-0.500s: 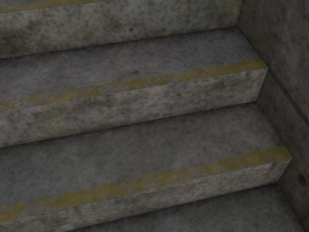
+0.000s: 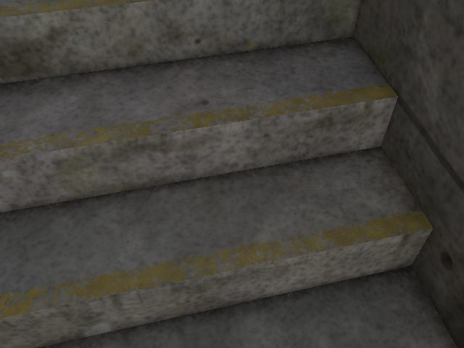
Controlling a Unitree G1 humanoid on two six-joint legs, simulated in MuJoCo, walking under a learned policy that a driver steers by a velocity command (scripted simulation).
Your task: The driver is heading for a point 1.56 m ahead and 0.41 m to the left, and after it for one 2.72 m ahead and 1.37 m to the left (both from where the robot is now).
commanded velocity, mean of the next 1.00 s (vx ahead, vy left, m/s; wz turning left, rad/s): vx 0.17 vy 0.00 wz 0.00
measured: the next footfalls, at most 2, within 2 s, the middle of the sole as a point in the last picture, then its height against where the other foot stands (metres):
left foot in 1.02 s outside the picture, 0.18 m higher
right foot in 1.62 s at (231, 228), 0.18 m higher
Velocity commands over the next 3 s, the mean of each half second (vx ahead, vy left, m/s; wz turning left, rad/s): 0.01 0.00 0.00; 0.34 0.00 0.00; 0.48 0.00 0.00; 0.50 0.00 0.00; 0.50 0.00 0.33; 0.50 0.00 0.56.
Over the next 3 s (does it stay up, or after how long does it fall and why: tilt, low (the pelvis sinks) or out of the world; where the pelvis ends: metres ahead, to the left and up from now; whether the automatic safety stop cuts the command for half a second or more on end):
stays up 1.31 0.22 0.72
